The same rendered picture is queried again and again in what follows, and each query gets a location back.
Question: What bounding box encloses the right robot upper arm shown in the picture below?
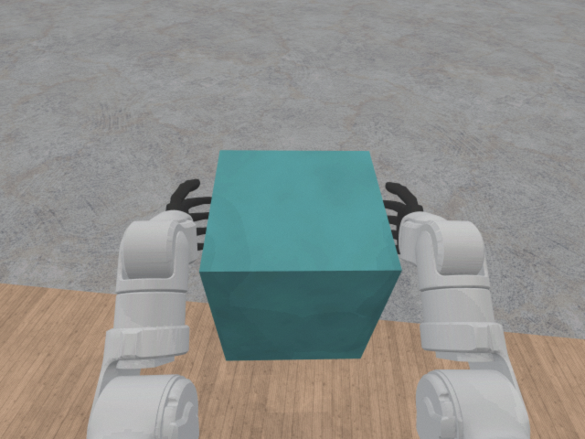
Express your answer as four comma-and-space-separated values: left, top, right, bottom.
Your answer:
416, 369, 530, 439

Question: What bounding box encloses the left robot hand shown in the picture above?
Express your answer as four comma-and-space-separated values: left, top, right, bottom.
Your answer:
165, 179, 212, 251

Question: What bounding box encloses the robot right forearm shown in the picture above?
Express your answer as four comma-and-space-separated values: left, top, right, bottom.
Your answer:
399, 211, 530, 437

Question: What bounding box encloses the left robot upper arm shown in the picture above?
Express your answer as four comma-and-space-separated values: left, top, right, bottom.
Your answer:
88, 374, 199, 439

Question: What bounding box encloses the carton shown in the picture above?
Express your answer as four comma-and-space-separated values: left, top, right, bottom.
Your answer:
199, 150, 402, 361

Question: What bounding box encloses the robot left forearm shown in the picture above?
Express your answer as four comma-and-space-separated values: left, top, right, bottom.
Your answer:
87, 210, 198, 439

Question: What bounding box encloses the right robot hand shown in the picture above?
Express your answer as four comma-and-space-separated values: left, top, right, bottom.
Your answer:
383, 182, 423, 254

